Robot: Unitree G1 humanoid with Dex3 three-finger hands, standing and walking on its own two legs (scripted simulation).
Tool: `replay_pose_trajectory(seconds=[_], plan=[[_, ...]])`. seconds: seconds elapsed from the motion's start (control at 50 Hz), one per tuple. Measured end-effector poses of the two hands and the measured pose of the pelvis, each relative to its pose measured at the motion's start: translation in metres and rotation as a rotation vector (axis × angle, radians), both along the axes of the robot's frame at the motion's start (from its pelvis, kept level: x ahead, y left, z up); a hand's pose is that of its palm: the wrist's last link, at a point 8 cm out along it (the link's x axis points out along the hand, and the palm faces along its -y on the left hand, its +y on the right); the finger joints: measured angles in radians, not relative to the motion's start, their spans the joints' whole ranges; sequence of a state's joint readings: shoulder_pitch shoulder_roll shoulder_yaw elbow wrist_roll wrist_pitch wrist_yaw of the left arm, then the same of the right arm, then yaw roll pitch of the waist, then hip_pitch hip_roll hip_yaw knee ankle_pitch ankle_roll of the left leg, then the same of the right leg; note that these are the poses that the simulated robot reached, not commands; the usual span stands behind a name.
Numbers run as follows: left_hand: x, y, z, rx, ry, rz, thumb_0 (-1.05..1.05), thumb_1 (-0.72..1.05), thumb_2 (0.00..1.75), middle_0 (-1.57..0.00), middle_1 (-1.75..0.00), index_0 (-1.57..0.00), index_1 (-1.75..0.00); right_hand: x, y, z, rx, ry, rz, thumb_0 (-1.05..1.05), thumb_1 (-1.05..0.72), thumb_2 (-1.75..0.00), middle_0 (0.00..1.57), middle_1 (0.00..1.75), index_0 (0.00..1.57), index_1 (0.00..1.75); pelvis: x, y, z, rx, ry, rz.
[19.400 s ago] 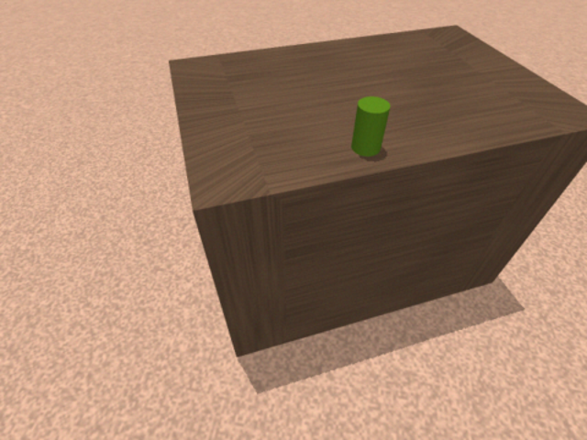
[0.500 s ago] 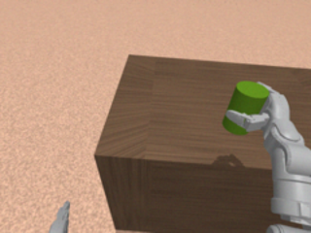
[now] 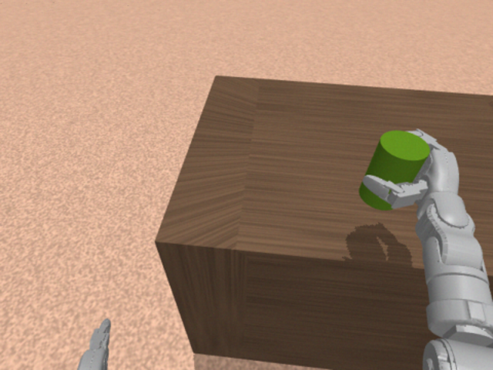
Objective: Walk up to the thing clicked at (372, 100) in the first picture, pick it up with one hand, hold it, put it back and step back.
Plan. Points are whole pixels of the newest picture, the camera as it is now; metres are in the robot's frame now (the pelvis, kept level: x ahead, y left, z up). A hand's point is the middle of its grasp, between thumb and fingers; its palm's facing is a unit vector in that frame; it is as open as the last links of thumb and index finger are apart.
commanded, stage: lower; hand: right
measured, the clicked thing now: (390, 172) +0.40 -0.20 +0.16
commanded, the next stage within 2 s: loosen in 1.36 s
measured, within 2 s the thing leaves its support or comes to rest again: rests again in 1.32 s
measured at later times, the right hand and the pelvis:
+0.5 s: hand (379, 191) +0.42 -0.20 +0.10, palm faces +0.17 +0.99 +0.00, open 10.1 cm; pelvis +0.00 +0.00 +0.00, yaw +0 degrees
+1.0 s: hand (375, 199) +0.43 -0.21 +0.07, palm faces +0.17 +0.99 +0.01, open 10.1 cm; pelvis +0.00 -0.01 -0.01, yaw +1 degrees
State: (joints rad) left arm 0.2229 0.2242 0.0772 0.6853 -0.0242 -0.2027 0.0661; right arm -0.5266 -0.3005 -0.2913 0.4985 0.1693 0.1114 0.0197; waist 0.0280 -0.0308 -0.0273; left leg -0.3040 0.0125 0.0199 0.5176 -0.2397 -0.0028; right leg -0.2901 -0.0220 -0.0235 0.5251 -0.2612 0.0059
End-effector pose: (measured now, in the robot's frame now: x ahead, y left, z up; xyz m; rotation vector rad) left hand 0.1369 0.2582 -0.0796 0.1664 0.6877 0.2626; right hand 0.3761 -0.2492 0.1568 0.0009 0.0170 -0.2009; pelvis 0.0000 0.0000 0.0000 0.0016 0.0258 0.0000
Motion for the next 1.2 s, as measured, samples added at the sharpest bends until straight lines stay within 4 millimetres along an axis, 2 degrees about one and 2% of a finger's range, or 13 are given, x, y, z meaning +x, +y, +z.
replay_pose_trajectory(seconds=[0.08, 0.18, 0.4, 0.58, 0.86, 1.1, 1.2], plan=[[0.002, -0.002, -0.003, -0.003, 0.018, -0.004, -0.01, -0.52, 0.06, -0.06, -0.04, -0.06, -0.05, 0.005, 0.001, -0.004, -0.012, 0.001, 0.010, -0.02, 0.50, -1.08, 0.75, 1.14, 0.78, 1.15, 0.000, -0.001, 0.000, 0.001, 0.010, 0.001], [0.010, 0.000, 0.005, 0.005, -0.020, 0.004, -0.01, -0.52, 0.06, -0.06, -0.04, -0.06, -0.05, 0.009, 0.001, -0.008, 0.003, -0.002, 0.018, -0.02, 0.50, -1.08, 0.75, 1.14, 0.77, 1.16, 0.002, -0.001, 0.000, 0.000, 0.015, 0.000], [-0.002, 0.004, 0.001, 0.019, 0.048, 0.018, -0.01, -0.53, 0.06, -0.06, -0.04, -0.05, -0.05, 0.006, -0.003, -0.052, 0.011, 0.040, 0.016, -0.02, 0.50, -1.09, 0.75, 1.15, 0.77, 1.16, -0.001, 0.000, -0.003, 0.002, 0.043, 0.004], [-0.004, 0.005, -0.001, 0.042, 0.065, 0.030, -0.01, -0.53, 0.07, -0.05, -0.04, -0.05, -0.05, 0.014, 0.001, -0.062, 0.021, 0.013, 0.032, -0.02, 0.50, -1.09, 0.75, 1.15, 0.77, 1.16, -0.001, -0.001, -0.006, 0.005, 0.072, 0.008], [0.001, 0.001, 0.005, 0.056, 0.041, 0.022, -0.01, -0.54, 0.07, -0.06, -0.03, -0.05, -0.05, 0.015, -0.006, -0.088, 0.012, 0.024, 0.033, -0.02, 0.51, -1.10, 0.75, 1.15, 0.78, 1.16, 0.001, -0.004, -0.011, 0.011, 0.106, 0.007], [-0.002, 0.000, 0.004, 0.067, 0.040, 0.028, -0.01, -0.54, 0.07, -0.06, -0.04, -0.05, -0.05, 0.020, -0.008, -0.094, 0.013, 0.003, 0.024, -0.02, 0.51, -1.10, 0.75, 1.15, 0.78, 1.16, 0.001, -0.009, -0.017, 0.016, 0.126, 0.013], [-0.002, -0.003, 0.005, 0.065, 0.029, 0.019, -0.01, -0.54, 0.07, -0.06, -0.04, -0.05, -0.05, 0.017, -0.009, -0.103, 0.019, 0.015, 0.023, -0.02, 0.51, -1.10, 0.75, 1.15, 0.78, 1.16, 0.000, -0.010, -0.019, 0.017, 0.133, 0.012]])
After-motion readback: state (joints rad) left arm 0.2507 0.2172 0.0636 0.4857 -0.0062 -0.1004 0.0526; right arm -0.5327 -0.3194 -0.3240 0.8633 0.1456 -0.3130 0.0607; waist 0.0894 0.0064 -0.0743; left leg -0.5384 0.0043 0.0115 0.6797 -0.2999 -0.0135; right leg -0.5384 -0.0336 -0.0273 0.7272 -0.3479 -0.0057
